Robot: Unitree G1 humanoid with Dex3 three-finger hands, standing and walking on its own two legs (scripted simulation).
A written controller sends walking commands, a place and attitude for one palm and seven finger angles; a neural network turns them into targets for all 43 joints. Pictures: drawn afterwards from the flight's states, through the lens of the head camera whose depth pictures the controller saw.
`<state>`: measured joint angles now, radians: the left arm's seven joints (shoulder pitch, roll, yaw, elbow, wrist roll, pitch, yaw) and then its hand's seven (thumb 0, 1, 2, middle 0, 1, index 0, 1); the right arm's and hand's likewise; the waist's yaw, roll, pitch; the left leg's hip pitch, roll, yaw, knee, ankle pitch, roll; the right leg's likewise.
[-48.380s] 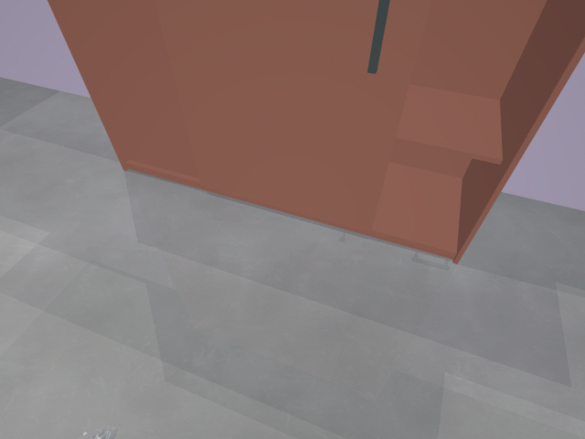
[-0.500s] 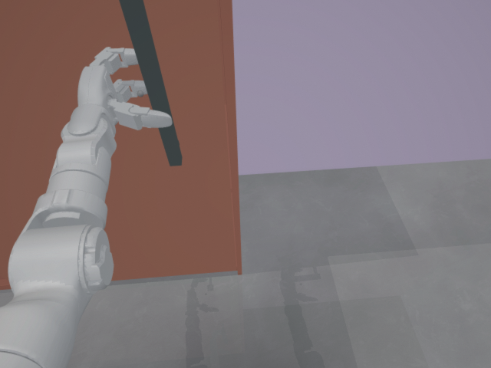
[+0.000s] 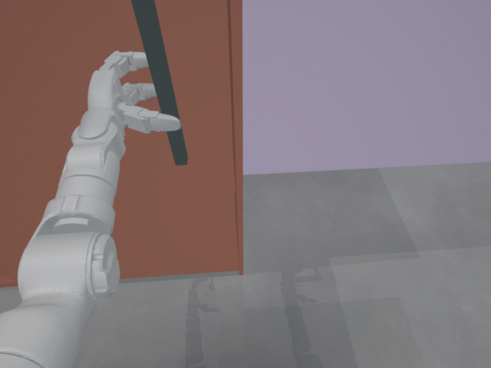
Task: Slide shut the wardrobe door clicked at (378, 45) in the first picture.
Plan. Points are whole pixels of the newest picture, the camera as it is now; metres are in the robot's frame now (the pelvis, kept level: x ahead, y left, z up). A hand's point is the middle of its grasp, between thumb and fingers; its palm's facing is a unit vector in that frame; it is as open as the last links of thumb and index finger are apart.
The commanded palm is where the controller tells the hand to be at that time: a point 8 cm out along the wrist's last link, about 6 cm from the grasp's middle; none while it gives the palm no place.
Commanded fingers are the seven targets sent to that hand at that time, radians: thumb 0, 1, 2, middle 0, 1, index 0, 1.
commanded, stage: move the hooked fingers beside the handle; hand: left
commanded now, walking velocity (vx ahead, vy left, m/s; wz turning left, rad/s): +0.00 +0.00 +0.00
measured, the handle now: (166, 86) +0.54 +0.12 +0.18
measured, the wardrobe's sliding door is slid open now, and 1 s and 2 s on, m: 0.00 0.00 0.00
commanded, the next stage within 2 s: none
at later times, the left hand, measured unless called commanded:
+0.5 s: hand (147, 96) +0.49 +0.15 +0.19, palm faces +0.06 -1.00 +0.01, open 13.8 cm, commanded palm +0.46 +0.20 +0.19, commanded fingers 0.00 -0.50 0.30 -0.30 -1.20 -0.30 -1.20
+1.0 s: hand (132, 101) +0.47 +0.16 +0.20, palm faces +0.07 -1.00 +0.01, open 14.0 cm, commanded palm +0.45 +0.22 +0.19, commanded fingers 0.00 -0.50 0.30 -0.30 -1.20 -0.30 -1.20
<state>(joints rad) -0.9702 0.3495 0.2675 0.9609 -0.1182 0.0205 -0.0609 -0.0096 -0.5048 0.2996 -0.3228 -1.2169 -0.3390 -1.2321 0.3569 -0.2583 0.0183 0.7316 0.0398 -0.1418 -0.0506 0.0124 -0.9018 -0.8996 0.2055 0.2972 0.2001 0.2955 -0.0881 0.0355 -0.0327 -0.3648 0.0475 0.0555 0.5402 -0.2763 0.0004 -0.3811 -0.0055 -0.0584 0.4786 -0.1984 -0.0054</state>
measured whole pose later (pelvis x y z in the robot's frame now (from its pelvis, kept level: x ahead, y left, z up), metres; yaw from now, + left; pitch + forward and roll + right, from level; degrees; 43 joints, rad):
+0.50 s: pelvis +0.01 +0.00 +0.00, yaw +0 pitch +5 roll -1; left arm -0.90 0.33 0.28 0.86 -0.13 0.07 -0.06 -0.01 -0.50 0.30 -0.31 -1.21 -0.33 -1.22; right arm 0.34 -0.25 0.02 0.72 0.04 -0.11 -0.05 0.01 -0.90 -0.90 0.21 0.30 0.20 0.30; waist -0.08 0.04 -0.04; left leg -0.32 0.05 0.06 0.52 -0.28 0.00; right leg -0.34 0.00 -0.05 0.46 -0.21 -0.01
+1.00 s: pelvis +0.01 -0.01 +0.00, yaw +0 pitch +4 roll -1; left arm -0.85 0.37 0.28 0.83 -0.15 0.09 -0.11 -0.01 -0.50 0.30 -0.30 -1.20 -0.30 -1.20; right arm 0.32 -0.27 0.02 0.71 0.05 -0.10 -0.07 0.01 -0.90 -0.90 0.21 0.30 0.20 0.30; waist -0.07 0.04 -0.04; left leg -0.30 0.05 0.05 0.51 -0.28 -0.01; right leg -0.32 0.00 -0.06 0.46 -0.20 -0.01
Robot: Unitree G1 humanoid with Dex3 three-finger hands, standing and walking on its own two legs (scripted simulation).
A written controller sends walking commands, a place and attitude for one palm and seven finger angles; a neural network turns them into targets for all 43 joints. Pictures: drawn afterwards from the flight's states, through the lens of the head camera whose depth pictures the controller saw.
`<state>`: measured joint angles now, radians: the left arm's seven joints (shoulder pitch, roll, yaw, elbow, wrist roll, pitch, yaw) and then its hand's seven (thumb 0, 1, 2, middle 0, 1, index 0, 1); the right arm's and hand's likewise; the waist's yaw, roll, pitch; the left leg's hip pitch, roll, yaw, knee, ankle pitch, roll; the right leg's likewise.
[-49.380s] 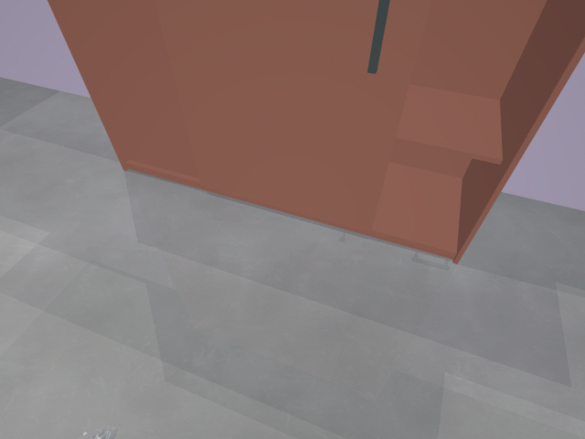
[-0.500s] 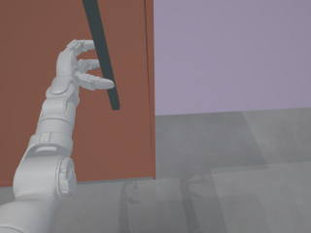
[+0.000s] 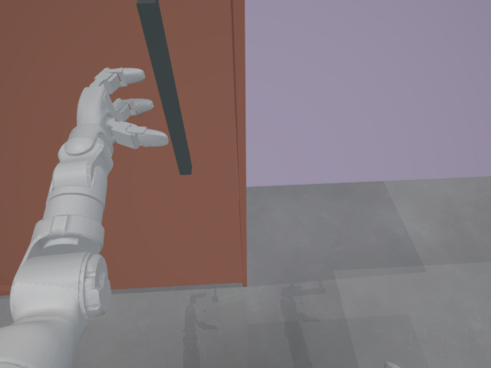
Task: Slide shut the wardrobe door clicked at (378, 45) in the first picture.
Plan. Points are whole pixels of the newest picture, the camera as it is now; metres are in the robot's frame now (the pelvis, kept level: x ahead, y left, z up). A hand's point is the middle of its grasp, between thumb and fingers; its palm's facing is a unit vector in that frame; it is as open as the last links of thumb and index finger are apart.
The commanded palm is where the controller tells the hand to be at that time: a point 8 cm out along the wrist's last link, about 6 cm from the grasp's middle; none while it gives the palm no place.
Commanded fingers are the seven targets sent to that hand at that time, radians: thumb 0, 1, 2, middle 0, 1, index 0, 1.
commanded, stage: move the hooked fingers beside the handle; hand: left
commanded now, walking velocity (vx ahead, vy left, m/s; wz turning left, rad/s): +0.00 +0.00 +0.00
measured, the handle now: (172, 99) +0.53 +0.13 +0.17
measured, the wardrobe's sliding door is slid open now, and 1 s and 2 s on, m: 0.00 0.00 0.00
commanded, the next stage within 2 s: feel for the door with the fingertips in 1.40 s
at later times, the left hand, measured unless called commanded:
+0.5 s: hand (130, 113) +0.47 +0.19 +0.19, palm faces +0.06 -1.00 +0.00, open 14.0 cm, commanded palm +0.44 +0.24 +0.19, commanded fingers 0.00 -0.50 0.30 -0.30 -1.20 -0.30 -1.20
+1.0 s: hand (134, 110) +0.47 +0.18 +0.19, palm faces +0.05 -1.00 +0.00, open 14.0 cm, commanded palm +0.44 +0.24 +0.19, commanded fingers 0.00 -0.50 0.30 -0.30 -1.20 -0.30 -1.20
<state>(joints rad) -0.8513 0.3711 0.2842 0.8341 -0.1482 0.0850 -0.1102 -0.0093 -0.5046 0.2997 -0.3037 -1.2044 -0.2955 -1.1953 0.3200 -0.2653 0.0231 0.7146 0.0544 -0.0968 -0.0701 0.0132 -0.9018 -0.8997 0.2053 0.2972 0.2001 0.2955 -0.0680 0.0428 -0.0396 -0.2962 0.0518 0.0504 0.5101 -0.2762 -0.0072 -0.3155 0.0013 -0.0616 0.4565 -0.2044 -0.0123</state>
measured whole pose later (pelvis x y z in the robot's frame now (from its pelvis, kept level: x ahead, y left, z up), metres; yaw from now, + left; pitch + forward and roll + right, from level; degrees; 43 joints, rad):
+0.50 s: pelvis +0.00 +0.01 +0.00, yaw +0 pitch +4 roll -1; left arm -0.86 0.42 0.30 0.86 -0.14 0.06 -0.14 -0.01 -0.50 0.30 -0.30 -1.20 -0.30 -1.20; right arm 0.36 -0.27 0.02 0.72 0.05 -0.10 -0.07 0.01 -0.90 -0.90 0.21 0.30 0.20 0.30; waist -0.08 0.04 -0.04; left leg -0.32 0.05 0.06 0.52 -0.28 0.00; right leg -0.33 0.00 -0.05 0.46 -0.20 0.00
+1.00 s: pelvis +0.01 +0.01 +0.00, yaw +0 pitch +5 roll -1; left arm -0.87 0.38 0.29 0.84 -0.14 0.08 -0.13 -0.01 -0.50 0.30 -0.30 -1.20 -0.29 -1.19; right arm 0.31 -0.26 0.03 0.70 0.05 -0.10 -0.07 0.01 -0.90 -0.90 0.21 0.30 0.20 0.30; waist -0.07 0.04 -0.04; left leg -0.32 0.04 0.05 0.52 -0.29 0.00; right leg -0.33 -0.01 -0.06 0.46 -0.21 0.00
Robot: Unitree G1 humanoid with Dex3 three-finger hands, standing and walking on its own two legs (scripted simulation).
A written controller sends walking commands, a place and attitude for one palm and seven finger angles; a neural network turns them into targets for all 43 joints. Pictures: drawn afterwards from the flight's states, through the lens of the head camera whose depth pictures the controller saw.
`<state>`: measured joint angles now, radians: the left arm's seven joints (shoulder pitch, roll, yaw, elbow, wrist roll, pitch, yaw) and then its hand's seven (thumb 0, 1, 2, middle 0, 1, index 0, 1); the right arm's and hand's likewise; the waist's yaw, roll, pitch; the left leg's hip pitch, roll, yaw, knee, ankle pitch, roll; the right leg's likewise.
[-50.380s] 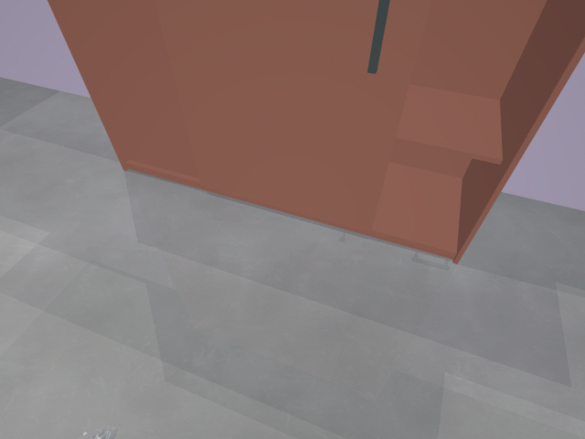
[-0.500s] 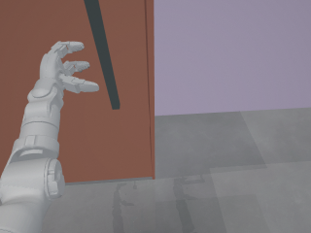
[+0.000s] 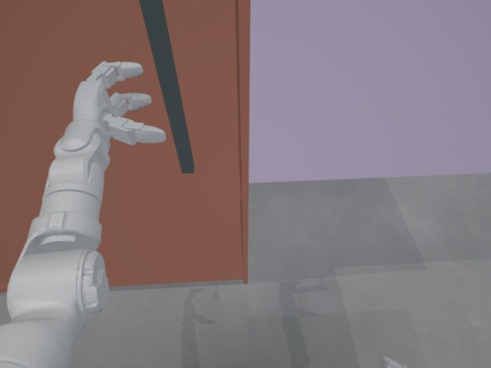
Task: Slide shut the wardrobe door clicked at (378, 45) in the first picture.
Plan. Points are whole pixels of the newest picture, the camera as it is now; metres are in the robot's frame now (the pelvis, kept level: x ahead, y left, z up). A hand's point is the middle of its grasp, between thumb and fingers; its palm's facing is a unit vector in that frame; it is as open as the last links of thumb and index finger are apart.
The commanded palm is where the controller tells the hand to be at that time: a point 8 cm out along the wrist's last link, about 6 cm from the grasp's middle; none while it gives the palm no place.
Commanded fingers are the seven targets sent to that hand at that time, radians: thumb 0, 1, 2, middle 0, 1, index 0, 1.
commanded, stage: move the hooked fingers beside the handle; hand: left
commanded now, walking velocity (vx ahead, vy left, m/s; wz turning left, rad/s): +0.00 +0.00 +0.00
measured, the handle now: (175, 96) +0.52 +0.12 +0.18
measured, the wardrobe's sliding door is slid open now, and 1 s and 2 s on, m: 0.00 0.00 0.00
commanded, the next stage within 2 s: feel for the door with the fingertips in 0.40 s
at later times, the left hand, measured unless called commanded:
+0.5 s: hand (130, 109) +0.47 +0.18 +0.19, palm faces +0.07 -1.00 -0.01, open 14.0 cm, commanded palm +0.44 +0.23 +0.19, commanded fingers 0.00 -0.50 0.30 -0.30 -1.20 -0.30 -1.20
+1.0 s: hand (156, 107) +0.47 +0.14 +0.19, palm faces +0.05 -1.00 +0.01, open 14.0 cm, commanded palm +0.45 +0.20 +0.19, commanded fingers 0.00 -0.50 0.30 -0.30 -1.20 -0.30 -1.20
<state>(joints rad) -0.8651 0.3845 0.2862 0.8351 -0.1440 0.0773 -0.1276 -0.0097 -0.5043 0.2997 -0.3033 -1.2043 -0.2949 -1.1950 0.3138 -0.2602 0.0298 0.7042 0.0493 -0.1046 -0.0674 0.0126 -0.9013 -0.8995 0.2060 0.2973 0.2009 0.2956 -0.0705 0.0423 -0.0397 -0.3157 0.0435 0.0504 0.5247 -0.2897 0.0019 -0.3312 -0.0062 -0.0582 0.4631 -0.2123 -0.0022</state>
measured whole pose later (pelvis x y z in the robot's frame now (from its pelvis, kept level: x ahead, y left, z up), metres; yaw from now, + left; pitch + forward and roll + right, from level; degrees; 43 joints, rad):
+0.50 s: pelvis +0.00 +0.00 +0.00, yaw +0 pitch +5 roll -1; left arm -0.87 0.44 0.31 0.89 -0.14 0.07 -0.16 -0.01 -0.50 0.30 -0.30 -1.20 -0.30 -1.20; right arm 0.33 -0.28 0.02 0.71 0.05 -0.09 -0.08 0.01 -0.90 -0.90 0.21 0.30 0.20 0.30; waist -0.08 0.04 -0.04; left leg -0.32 0.05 0.05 0.53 -0.29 0.00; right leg -0.34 0.00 -0.06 0.47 -0.21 -0.01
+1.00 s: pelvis +0.00 +0.00 +0.00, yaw -1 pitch +5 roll -1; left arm -0.87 0.32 0.28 0.82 -0.13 0.10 -0.06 -0.01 -0.50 0.30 -0.30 -1.20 -0.30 -1.20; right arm 0.32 -0.25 0.03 0.72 0.04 -0.10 -0.06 0.01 -0.90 -0.90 0.21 0.30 0.20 0.30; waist -0.08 0.04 -0.05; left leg -0.31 0.05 0.06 0.52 -0.29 0.00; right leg -0.33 0.00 -0.05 0.46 -0.21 0.00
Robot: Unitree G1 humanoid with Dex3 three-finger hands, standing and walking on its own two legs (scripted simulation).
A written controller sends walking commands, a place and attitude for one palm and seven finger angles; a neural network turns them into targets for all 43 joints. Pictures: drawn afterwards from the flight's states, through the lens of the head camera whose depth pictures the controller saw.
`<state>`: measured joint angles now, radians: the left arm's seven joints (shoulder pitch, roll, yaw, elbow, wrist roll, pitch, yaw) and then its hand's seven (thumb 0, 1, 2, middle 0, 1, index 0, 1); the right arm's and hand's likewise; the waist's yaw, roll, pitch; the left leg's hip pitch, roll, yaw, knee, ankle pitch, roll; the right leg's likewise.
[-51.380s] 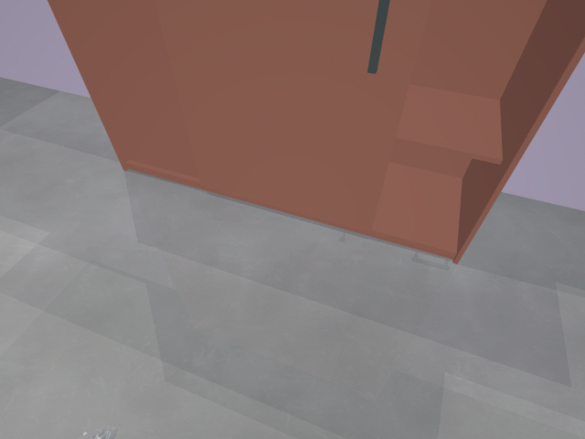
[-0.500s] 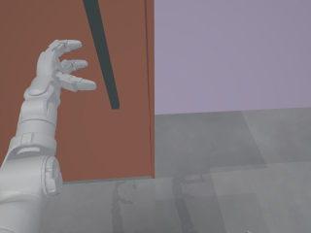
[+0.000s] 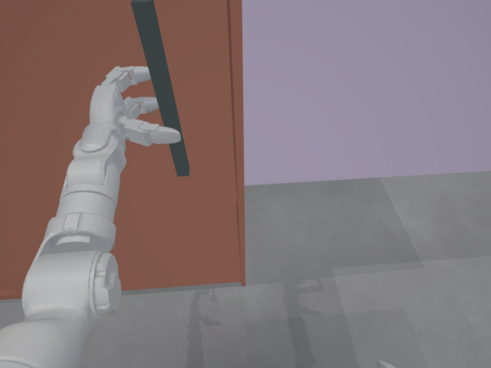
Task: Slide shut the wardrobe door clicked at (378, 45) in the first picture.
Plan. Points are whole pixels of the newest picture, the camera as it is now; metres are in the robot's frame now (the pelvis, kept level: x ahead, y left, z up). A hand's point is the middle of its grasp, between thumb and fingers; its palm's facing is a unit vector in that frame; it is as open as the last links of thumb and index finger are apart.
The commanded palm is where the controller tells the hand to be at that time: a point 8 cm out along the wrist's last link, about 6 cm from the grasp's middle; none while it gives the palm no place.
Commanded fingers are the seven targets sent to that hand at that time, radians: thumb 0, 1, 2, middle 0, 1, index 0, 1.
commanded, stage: feel for the door with the fingertips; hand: left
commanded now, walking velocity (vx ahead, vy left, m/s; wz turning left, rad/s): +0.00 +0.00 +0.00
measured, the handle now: (168, 100) +0.52 +0.13 +0.18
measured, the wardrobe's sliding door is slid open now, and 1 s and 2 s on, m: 0.00 0.00 0.00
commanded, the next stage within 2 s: slide the fingers in behind the handle in 0.38 s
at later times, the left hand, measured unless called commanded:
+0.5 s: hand (138, 108) +0.47 +0.17 +0.19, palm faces +0.08 -1.00 -0.02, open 13.8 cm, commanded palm +0.46 +0.21 +0.19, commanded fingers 0.00 -0.50 0.30 -0.30 -1.20 -0.30 -1.20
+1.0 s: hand (149, 109) +0.47 +0.15 +0.19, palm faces +0.06 -1.00 +0.01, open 13.9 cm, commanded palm +0.45 +0.20 +0.19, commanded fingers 0.00 -0.50 0.30 -0.30 -1.20 -0.30 -1.20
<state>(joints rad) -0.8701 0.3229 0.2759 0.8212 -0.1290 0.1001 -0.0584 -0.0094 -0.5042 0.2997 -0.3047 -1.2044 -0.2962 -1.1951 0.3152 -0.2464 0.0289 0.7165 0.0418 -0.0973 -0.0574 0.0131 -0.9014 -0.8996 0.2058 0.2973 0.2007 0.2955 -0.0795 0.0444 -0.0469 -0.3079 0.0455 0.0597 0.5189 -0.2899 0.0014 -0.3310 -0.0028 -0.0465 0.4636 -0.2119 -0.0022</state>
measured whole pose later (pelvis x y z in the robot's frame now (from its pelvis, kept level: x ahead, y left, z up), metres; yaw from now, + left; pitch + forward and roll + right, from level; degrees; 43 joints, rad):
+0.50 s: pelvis -0.01 +0.00 +0.00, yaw +1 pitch +6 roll -1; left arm -0.99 0.41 0.27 1.00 -0.12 0.02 -0.09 -0.01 -0.50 0.30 -0.31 -1.21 -0.33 -1.23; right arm 0.36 -0.28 0.01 0.75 0.04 -0.13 -0.06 0.01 -0.90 -0.90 0.21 0.30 0.20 0.30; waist -0.09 0.04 -0.03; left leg -0.37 0.05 0.03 0.55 -0.28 0.00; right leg -0.37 0.00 -0.07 0.48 -0.20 -0.01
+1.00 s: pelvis -0.01 +0.00 +0.00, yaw +0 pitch +6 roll -1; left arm -0.97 0.36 0.28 0.97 -0.13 0.02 -0.07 -0.01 -0.50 0.30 -0.31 -1.21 -0.31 -1.22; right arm 0.36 -0.26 0.02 0.74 0.04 -0.14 -0.05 0.01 -0.90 -0.90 0.21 0.30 0.20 0.30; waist -0.09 0.04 -0.04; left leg -0.37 0.05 0.05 0.55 -0.28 0.00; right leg -0.39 0.00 -0.05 0.49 -0.20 0.00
